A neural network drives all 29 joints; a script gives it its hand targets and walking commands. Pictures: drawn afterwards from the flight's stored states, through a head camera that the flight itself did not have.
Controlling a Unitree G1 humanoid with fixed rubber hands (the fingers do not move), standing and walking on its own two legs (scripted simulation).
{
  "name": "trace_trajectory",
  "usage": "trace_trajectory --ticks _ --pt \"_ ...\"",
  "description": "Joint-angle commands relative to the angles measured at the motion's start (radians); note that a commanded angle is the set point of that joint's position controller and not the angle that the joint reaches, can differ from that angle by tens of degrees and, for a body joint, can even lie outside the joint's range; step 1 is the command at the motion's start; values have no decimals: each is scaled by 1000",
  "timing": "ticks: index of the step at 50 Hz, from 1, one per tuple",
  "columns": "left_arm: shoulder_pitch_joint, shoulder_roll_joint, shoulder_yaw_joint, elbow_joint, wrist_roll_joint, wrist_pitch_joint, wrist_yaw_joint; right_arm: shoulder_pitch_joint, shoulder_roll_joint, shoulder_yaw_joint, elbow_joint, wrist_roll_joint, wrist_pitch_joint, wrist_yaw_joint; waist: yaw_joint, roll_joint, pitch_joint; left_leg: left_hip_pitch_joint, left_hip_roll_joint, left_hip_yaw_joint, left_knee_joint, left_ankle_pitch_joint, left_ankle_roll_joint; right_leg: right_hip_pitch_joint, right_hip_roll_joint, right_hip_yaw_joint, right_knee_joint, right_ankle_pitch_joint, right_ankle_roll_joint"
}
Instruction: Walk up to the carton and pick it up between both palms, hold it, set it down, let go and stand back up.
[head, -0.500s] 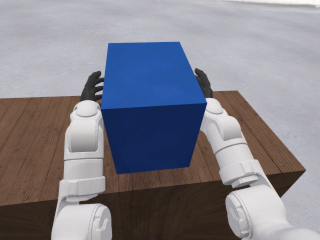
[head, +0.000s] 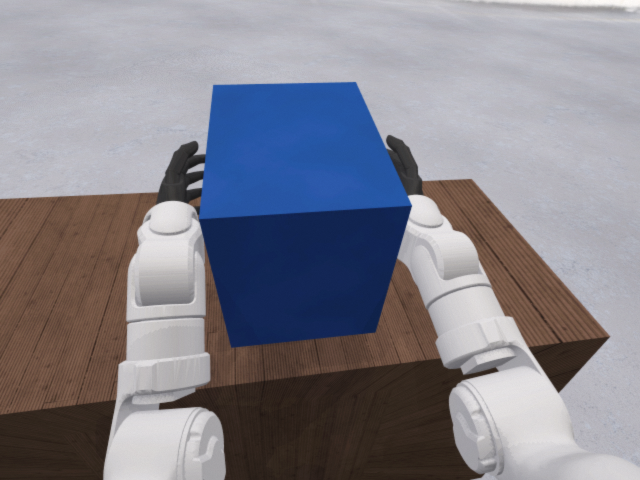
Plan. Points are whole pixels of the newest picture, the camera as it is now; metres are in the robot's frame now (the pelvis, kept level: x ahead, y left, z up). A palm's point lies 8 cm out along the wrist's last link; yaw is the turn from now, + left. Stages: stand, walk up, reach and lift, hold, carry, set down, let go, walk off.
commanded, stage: set down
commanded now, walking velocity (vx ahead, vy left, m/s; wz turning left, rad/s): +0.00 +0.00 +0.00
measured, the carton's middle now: (295, 210) +0.37 +0.01 +0.20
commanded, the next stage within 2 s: none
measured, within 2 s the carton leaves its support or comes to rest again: neither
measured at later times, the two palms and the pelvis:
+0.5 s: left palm (174, 233) +0.38 +0.15 +0.16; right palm (380, 221) +0.39 -0.11 +0.16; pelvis +0.01 -0.01 +0.00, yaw +1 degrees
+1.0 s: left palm (190, 243) +0.39 +0.14 +0.14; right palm (382, 223) +0.42 -0.12 +0.14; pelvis +0.02 -0.02 +0.00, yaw +0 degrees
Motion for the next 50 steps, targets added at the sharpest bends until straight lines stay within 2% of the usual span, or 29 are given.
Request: trace_trajectory --ticks 1,5,9,13,19,24,28,42,50 --pt "-816 -584 -457 -120 -145 -124 -160 -906 594 307 -346 42 -130 114 -14 101 -495 199 -49 40 -41 153 -2 -27 41 -34 -65 148 60" --pt "-761 -578 -382 -4 -83 -176 -174 -897 593 246 -257 -43 -223 144 24 85 -444 184 -42 56 -62 107 5 -37 35 -54 -77 84 57" --pt "-697 -574 -323 90 -35 -240 -187 -871 576 190 -177 -115 -326 173 56 63 -406 174 -36 76 -73 116 6 -20 33 -74 -86 64 57" --pt "-695 -582 -344 94 -36 -294 -183 -845 549 175 -144 -149 -399 183 42 61 -427 209 -34 79 -58 189 -5 -5 36 -88 -84 113 56" --pt "-699 -615 -436 42 -74 -349 -162 -844 537 220 -186 -155 -470 186 33 87 -511 258 -32 73 -17 316 -26 16 37 -90 -72 206 51" --pt "-687 -630 -497 1 -107 -374 -143 -804 530 248 -201 -150 -486 186 26 109 -558 270 -30 65 5 381 -39 17 34 -85 -62 267 49" --pt "-668 -630 -503 -6 -113 -382 -134 -774 521 247 -185 -150 -483 189 30 120 -561 262 -29 62 11 397 -43 19 31 -78 -56 298 49" --pt "-638 -603 -399 70 -83 -423 -118 -761 512 206 -73 -172 -490 213 91 87 -552 199 -27 80 -2 391 -35 38 23 -57 -37 375 55" --pt "-687 -605 -358 136 -78 -483 -98 -772 528 149 15 -222 -514 232 108 80 -601 151 -24 90 -9 369 -31 30 15 -51 -22 407 59"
